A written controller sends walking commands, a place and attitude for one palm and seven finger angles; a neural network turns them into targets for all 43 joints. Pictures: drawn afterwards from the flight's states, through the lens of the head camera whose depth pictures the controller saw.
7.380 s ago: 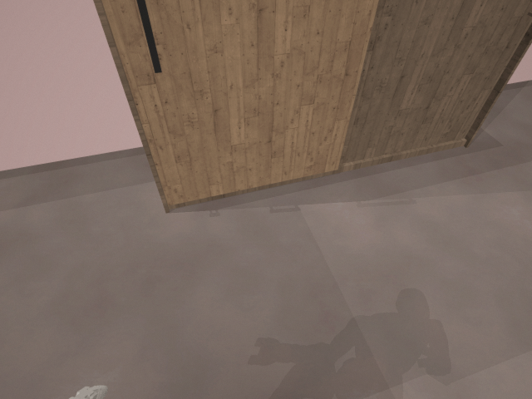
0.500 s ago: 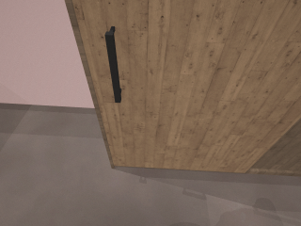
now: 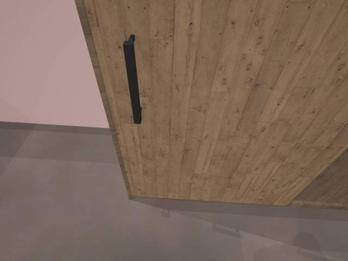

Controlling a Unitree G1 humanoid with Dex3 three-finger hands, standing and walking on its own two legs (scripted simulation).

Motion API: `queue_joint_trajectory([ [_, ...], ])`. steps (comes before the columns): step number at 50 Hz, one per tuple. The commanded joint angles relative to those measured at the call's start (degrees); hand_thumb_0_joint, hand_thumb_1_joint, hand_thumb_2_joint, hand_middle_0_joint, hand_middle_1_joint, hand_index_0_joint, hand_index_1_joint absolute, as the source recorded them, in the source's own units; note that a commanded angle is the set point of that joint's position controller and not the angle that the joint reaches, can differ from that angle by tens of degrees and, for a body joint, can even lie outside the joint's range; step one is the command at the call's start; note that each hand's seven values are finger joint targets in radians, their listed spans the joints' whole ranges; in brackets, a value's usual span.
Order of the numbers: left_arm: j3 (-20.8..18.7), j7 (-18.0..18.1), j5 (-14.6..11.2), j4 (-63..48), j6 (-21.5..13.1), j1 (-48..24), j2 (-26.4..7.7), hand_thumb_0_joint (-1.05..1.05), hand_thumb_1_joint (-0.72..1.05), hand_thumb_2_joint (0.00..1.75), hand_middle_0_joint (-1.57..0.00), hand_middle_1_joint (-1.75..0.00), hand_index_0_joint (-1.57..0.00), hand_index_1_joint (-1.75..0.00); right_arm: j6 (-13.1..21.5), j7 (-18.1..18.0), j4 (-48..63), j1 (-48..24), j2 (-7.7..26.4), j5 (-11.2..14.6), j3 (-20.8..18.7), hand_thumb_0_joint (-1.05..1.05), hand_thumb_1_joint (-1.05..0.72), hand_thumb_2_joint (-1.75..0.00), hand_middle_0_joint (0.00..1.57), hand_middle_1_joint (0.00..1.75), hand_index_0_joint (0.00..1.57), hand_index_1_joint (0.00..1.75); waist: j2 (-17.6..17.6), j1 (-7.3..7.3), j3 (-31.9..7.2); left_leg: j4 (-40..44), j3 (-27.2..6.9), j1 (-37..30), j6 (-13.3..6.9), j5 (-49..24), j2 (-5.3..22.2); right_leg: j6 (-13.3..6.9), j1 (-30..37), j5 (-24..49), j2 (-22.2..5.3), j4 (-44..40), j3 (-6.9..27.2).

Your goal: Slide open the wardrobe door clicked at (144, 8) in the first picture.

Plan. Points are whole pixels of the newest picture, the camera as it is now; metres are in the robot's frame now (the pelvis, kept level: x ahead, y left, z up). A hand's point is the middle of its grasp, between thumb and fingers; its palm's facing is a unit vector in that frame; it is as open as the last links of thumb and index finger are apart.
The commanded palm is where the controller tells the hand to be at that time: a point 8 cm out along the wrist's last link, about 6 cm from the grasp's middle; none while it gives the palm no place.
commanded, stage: shuffle to correct the standing spot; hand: left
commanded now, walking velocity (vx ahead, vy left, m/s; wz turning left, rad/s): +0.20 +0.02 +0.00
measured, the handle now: (135, 84) +0.55 +0.16 +0.11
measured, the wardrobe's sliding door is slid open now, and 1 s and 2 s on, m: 0.00 0.00 0.00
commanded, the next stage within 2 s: come to a stop and stand still in 0.16 s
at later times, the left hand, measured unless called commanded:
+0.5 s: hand out of the picture +0.13 +0.18 -0.18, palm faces +0.10 -0.97 -0.22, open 7.3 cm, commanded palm none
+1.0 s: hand out of the picture +0.09 +0.17 -0.17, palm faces +0.07 -0.97 -0.21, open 7.3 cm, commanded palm none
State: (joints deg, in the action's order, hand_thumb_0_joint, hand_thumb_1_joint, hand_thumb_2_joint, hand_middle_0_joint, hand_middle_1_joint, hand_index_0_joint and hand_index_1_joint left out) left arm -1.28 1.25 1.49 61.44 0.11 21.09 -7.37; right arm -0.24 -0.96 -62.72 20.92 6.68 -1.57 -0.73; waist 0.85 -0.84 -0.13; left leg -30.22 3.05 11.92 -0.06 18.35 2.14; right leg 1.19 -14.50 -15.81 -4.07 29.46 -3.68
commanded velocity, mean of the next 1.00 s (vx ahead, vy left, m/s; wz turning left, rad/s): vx -0.03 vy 0.00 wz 0.00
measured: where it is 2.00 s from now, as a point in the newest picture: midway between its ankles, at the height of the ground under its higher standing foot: outside the picture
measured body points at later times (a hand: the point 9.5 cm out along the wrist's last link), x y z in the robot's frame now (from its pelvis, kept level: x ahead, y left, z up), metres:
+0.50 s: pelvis +0.10 +0.00 +0.00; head +0.13 +0.00 +0.44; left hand +0.12 +0.23 -0.16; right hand +0.08 -0.20 -0.17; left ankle +0.07 +0.11 -0.71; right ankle +0.09 -0.09 -0.74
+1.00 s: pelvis +0.08 +0.00 +0.00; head +0.09 -0.01 +0.45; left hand +0.08 +0.22 -0.16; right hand +0.15 -0.23 -0.16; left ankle +0.12 +0.11 -0.74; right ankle +0.05 -0.10 -0.74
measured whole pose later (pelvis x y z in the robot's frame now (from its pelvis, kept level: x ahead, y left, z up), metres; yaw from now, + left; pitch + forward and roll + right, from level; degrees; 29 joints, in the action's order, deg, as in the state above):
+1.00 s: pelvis +0.08 +0.00 +0.00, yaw +2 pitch -1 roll +1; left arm -0.7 2.4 1.2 58.9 0.9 16.4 -8.4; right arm -1.5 -1.6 -58.3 10.1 8.6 -0.8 -2.7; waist 0.0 -0.4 2.4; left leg -28.9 5.8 16.7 -0.4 10.9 1.8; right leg -1.2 -10.9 -19.4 -1.2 31.5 -4.2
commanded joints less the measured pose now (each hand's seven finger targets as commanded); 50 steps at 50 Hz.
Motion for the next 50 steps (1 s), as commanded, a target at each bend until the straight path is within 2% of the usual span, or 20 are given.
queue_joint_trajectory([
  [1,-2.1,0.0,-0.1,-1.0,-1.5,5.9,-6.1,0.00,0.90,0.90,-0.20,-0.30,-0.20,-0.30,1.4,0.0,2.7,3.3,3.8,0.2,-0.5,0.00,-0.90,-0.90,0.20,0.30,0.20,0.30,4.8,-0.36,7.7,2.3,0.4,9.9,-1.5,6.4,-0.3,-5.7,1.4,-15.7,-5.2,-9.8,8.5],
  [5,-2.3,-0.2,-0.2,-1.7,-1.6,4.0,-5.6,0.00,0.90,0.90,-0.20,-0.30,-0.20,-0.30,2.3,0.0,1.8,6.5,4.3,0.3,-0.6,0.00,-0.90,-0.90,0.20,0.30,0.20,0.30,-0.3,1.55,8.3,4.8,-1.4,3.5,-2.2,2.9,1.6,-5.2,-4.3,-12.0,-3.3,-4.5,4.3],
  [8,-1.1,-0.3,0.3,-4.1,-2.1,-0.5,-1.4,0.00,0.90,0.90,-0.20,-0.30,-0.20,-0.30,3.0,-1.0,-1.4,13.7,8.4,0.0,-1.2,0.00,-0.90,-0.90,0.20,0.30,0.20,0.30,-16.6,4.14,7.9,12.1,-15.0,-9.7,-8.4,-19.4,13.2,-2.4,-17.1,-9.3,3.3,15.2,-5.5],
  [10,-1.2,-0.5,-0.1,-5.5,-2.5,-4.2,-1.8,0.00,0.90,0.90,-0.20,-0.30,-0.20,-0.30,3.1,-1.4,-1.8,14.7,7.8,-0.5,-0.8,0.00,-0.90,-0.90,0.20,0.30,0.20,0.30,-13.6,4.89,9.3,10.5,-17.2,-14.5,-12.4,-34.9,16.0,-3.0,-23.1,-16.9,1.7,19.2,-3.5],
  [12,-1.6,-1.1,-0.3,-5.5,-3.0,-5.5,-1.2,0.00,0.90,0.90,-0.20,-0.30,-0.20,-0.30,3.3,-1.5,-1.4,12.4,7.8,-0.7,-0.8,0.00,-0.90,-0.90,0.20,0.30,0.20,0.30,-9.8,3.74,9.9,8.3,-13.3,-11.4,-11.4,-39.4,14.9,-3.5,-18.4,-15.2,1.2,13.9,-3.7],
  [14,-2.1,-1.6,-0.3,-3.1,-3.1,2.0,-0.6,0.00,0.90,0.90,-0.20,-0.30,-0.20,-0.30,3.3,-1.6,0.3,6.9,7.9,0.1,-0.8,0.00,-0.90,-0.90,0.20,0.30,0.20,0.30,-7.2,-1.03,5.6,2.3,-5.6,-0.4,-7.1,-31.2,9.4,-3.5,1.3,-0.8,2.9,0.1,-5.7],
  [15,-2.5,-1.2,-0.3,-1.1,-3.3,8.4,-2.5,0.00,0.90,0.90,-0.20,-0.30,-0.20,-0.30,3.6,-1.5,1.1,5.5,6.9,0.8,-0.7,0.00,-0.90,-0.90,0.20,0.30,0.20,0.30,-2.7,-3.68,0.9,-4.8,-1.9,5.4,-4.7,-28.2,5.7,-4.0,13.2,9.0,0.1,-2.1,-1.4],
  [16,-3.5,0.0,-0.2,0.7,-3.6,14.2,-7.4,0.00,0.90,0.90,-0.20,-0.30,-0.20,-0.30,3.9,-1.4,2.6,4.5,3.8,1.4,0.0,0.00,-0.90,-0.90,0.20,0.30,0.20,0.30,10.2,-5.48,-4.0,-14.2,2.2,15.1,-1.9,-12.9,0.8,-7.2,24.6,28.7,-11.0,-3.6,10.8],
  [17,-3.1,0.3,-0.8,1.5,-3.5,15.5,-8.7,0.00,0.90,0.90,-0.20,-0.30,-0.20,-0.30,3.5,-1.7,3.4,2.9,3.3,1.6,-0.1,0.00,-0.90,-0.90,0.20,0.30,0.20,0.30,13.8,-5.16,-5.8,-23.5,1.9,15.7,-0.4,14.3,-1.5,-13.1,23.7,49.2,-20.0,-6.0,17.4],
  [19,-2.4,1.0,-0.5,0.0,-3.2,6.8,-8.0,0.00,0.90,0.90,-0.20,-0.30,-0.20,-0.30,2.4,-2.0,2.4,2.4,1.8,1.8,-0.5,0.00,-0.90,-0.90,0.20,0.30,0.20,0.30,7.6,-2.20,-0.9,-24.7,-2.1,13.9,0.3,16.1,0.8,-16.0,14.7,56.5,-18.7,-4.8,12.2],
  [22,-1.8,1.9,0.2,-2.4,-1.9,-0.3,-6.5,0.00,0.90,0.90,-0.20,-0.30,-0.20,-0.30,0.5,-1.4,1.7,1.5,-0.6,1.8,-0.5,0.00,-0.90,-0.90,0.20,0.30,0.20,0.30,9.1,0.11,4.2,-14.9,-0.6,10.9,0.8,12.2,1.4,-13.1,6.4,52.4,-15.1,-3.7,4.7],
  [26,-2.6,1.7,-0.7,-3.9,-0.4,-3.2,-7.7,0.00,0.90,0.90,-0.20,-0.30,-0.20,-0.30,-0.3,-1.0,0.6,4.7,0.1,1.2,-1.4,0.00,-0.90,-0.90,0.20,0.30,0.20,0.30,5.6,2.16,1.7,1.4,3.4,-1.2,1.4,-12.7,-0.1,-7.8,0.6,34.4,-10.0,1.2,1.1],
  [27,-2.7,1.6,-0.8,-4.9,0.1,-2.9,-7.1,0.00,0.90,0.90,-0.20,-0.30,-0.20,-0.30,-0.2,-1.1,1.2,4.0,2.7,0.9,-1.8,0.00,-0.90,-0.90,0.20,0.30,0.20,0.30,0.3,1.69,1.0,2.4,0.9,-4.7,0.1,-25.1,3.3,-5.5,-2.8,26.0,-7.6,3.5,0.2],
  [29,-2.2,1.7,-1.1,-6.1,0.9,-2.4,-4.7,0.00,0.90,0.90,-0.20,-0.30,-0.20,-0.30,0.1,-1.4,3.2,1.2,8.3,0.4,-2.4,0.00,-0.90,-0.90,0.20,0.30,0.20,0.30,-12.3,0.76,-0.2,7.6,-11.0,-0.5,-8.4,-49.0,16.1,-1.0,-1.6,-7.2,0.4,13.0,-2.6],
  [32,-2.2,1.6,-0.7,-6.1,1.8,-4.0,-3.9,0.00,0.90,0.90,-0.20,-0.30,-0.20,-0.30,0.4,-2.0,5.5,-4.3,8.1,-0.1,-2.1,0.00,-0.90,-0.90,0.20,0.30,0.20,0.30,-11.4,0.48,3.4,10.4,-12.7,3.6,-12.7,-44.9,17.4,-1.6,-4.3,-18.7,1.0,23.0,2.8],
  [36,-1.5,1.0,-0.2,-5.3,1.0,-1.7,-2.5,0.00,0.90,0.90,-0.20,-0.30,-0.20,-0.30,0.2,-1.8,6.8,-6.3,10.0,-0.2,-3.0,0.00,-0.90,-0.90,0.20,0.30,0.20,0.30,-7.9,-0.15,-2.9,6.2,-8.0,-5.2,-10.9,-43.6,13.9,-1.0,-3.6,-11.5,1.8,11.8,0.9],
  [39,-1.3,1.0,0.1,-4.8,0.0,-0.3,-3.7,0.00,0.90,0.90,-0.20,-0.30,-0.20,-0.30,0.0,-1.3,6.9,-5.8,9.7,0.6,-3.3,0.00,-0.90,-0.90,0.20,0.30,0.20,0.30,-4.7,-0.03,-6.5,2.0,-5.6,-6.0,-6.4,-32.5,9.4,-0.4,2.7,3.9,1.5,-4.5,0.6],
  [42,-1.5,1.3,0.1,-5.4,-1.0,-1.6,-9.2,0.00,0.90,0.90,-0.20,-0.30,-0.20,-0.30,-0.1,-0.5,8.2,-6.5,5.2,1.1,-2.4,0.00,-0.90,-0.90,0.20,0.30,0.20,0.30,7.1,1.13,-3.6,-0.6,0.4,4.1,-0.3,-7.2,1.2,-5.8,6.5,34.9,-11.2,-4.2,11.1],
  [44,-1.2,1.3,-0.1,-5.7,-0.9,-3.8,-8.3,0.00,0.90,0.90,-0.20,-0.30,-0.20,-0.30,-0.9,-0.5,7.5,-7.7,4.8,0.8,-2.3,0.00,-0.90,-0.90,0.20,0.30,0.20,0.30,11.0,1.43,-1.9,-0.4,0.0,1.9,0.3,-4.7,0.9,-7.0,2.2,27.4,-9.5,-5.2,10.6],
  [50,-0.1,0.9,-0.4,-5.0,-0.3,-3.9,-6.6,0.00,0.90,0.90,-0.20,-0.30,-0.20,-0.30,-0.9,0.0,4.9,-7.1,5.5,0.6,-1.5,0.00,-0.90,-0.90,0.20,0.30,0.20,0.30,2.0,1.54,6.7,6.4,-2.6,-1.1,-0.4,-3.8,3.6,-3.5,-8.1,-8.2,-3.7,-12.4,7.9],
])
